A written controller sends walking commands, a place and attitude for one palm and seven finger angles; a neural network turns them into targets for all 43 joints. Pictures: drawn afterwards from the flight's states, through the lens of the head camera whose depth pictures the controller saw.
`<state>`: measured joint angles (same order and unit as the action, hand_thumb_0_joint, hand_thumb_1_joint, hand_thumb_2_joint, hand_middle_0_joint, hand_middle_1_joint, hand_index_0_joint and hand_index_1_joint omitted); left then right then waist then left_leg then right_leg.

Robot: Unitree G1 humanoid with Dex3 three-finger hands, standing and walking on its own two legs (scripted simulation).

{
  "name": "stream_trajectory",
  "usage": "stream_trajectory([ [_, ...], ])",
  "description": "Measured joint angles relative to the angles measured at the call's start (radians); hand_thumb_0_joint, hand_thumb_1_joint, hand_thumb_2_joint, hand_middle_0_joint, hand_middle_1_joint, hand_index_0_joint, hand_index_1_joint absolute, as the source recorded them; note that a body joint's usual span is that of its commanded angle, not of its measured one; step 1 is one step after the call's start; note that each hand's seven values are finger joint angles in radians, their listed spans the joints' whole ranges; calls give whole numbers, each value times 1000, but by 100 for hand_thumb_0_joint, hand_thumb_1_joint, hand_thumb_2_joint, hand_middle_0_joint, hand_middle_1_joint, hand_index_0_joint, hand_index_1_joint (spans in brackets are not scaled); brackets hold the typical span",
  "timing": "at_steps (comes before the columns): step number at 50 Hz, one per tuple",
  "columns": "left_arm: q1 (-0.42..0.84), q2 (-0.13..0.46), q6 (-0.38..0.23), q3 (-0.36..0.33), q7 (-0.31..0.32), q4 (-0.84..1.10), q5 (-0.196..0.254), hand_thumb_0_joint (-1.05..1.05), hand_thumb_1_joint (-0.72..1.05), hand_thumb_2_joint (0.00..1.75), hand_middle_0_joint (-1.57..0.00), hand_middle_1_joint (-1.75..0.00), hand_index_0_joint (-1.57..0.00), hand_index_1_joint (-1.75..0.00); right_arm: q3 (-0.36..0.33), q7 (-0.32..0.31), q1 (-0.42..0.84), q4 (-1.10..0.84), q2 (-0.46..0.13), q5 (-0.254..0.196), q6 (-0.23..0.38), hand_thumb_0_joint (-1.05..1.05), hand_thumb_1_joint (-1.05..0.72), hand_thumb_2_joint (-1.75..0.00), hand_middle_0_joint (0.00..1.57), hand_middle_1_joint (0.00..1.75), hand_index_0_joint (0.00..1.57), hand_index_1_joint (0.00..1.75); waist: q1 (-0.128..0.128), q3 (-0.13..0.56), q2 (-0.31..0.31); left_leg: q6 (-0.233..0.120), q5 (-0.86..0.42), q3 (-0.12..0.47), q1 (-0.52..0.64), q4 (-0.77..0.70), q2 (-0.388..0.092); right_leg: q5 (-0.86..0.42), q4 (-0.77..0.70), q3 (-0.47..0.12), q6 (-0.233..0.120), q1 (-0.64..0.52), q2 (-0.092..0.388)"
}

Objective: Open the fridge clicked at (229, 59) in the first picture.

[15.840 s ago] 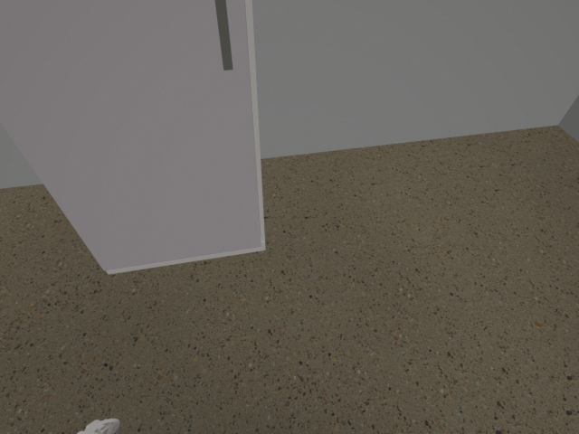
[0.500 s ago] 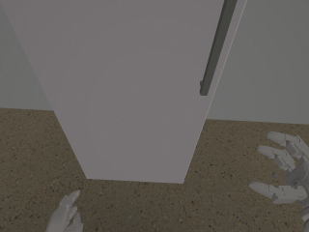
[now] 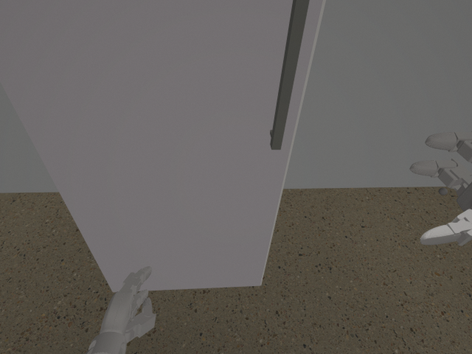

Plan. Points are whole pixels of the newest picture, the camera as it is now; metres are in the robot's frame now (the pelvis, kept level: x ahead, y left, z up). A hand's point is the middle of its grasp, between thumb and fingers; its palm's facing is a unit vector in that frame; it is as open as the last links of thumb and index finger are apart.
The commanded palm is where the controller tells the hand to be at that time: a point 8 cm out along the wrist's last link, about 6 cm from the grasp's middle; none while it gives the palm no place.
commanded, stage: raise the hand to about handle height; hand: right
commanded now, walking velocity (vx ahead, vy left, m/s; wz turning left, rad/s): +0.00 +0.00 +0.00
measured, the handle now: (286, 69) +0.55 -0.10 +0.26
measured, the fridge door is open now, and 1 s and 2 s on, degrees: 0 0 0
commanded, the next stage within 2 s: move the hooked fingers beside the handle in 0.60 s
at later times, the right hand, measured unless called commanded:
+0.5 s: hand (438, 173) +0.29 -0.27 +0.24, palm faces +0.06 +0.99 -0.12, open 14.0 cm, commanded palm +0.25 -0.31 +0.25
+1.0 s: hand (413, 158) +0.32 -0.25 +0.23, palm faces +0.03 +1.00 -0.08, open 14.0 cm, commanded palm +0.29 -0.29 +0.24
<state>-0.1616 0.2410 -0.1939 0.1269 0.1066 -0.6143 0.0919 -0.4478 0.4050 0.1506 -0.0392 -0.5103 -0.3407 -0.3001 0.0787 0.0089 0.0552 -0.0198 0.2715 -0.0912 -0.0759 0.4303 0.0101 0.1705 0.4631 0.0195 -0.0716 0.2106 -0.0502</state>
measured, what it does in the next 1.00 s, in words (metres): stands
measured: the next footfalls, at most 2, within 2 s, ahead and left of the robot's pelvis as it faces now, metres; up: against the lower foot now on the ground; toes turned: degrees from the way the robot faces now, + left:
none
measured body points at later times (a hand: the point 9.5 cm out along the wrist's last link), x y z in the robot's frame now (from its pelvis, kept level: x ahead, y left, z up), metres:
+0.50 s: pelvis +0.00 +0.01 +0.00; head -0.03 +0.02 +0.45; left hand +0.20 +0.23 -0.06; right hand +0.28 -0.32 +0.24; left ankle -0.02 +0.11 -0.74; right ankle +0.06 -0.07 -0.74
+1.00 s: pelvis +0.02 +0.02 +0.00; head -0.01 +0.03 +0.45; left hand +0.23 +0.24 -0.06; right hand +0.31 -0.30 +0.24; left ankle -0.02 +0.11 -0.74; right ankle +0.06 -0.07 -0.74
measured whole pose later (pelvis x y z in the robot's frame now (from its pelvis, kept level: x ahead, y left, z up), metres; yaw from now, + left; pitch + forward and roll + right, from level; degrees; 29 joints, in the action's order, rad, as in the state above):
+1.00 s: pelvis +0.02 +0.02 +0.00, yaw +1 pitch -3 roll +1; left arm -0.16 0.27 -0.15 0.10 0.09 -0.61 0.11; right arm -0.45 0.43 0.31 0.11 -0.54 -0.33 -0.38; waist 0.06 0.03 0.06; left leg -0.04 0.30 -0.09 -0.09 0.44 0.03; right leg 0.21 0.49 0.02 -0.05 0.23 -0.03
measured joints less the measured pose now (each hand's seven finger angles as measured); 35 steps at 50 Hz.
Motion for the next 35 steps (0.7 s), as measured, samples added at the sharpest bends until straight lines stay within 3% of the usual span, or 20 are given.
stream_trajectory([
  [11,-18,38,21,-8,-11,-8,18,1,90,90,-20,-30,-20,-30,-36,55,129,119,-84,2,-82,-1,50,-30,30,120,30,120,-15,9,9,-3,-4,1,-14,6,2,-9,-3,0,3,10,3],
  [21,-29,46,14,-24,-12,0,12,1,90,90,-20,-30,-20,-30,-38,33,58,32,-37,0,-71,-1,50,-30,30,120,30,120,-22,0,3,-9,7,9,-17,17,11,10,16,7,8,13,12],
  [35,-10,36,25,-17,-18,5,17,1,90,90,-20,-30,-20,-30,-41,48,78,74,-52,-5,-90,-1,50,-30,30,120,30,120,-15,15,14,-15,20,5,-13,10,16,27,21,0,16,15,15],
])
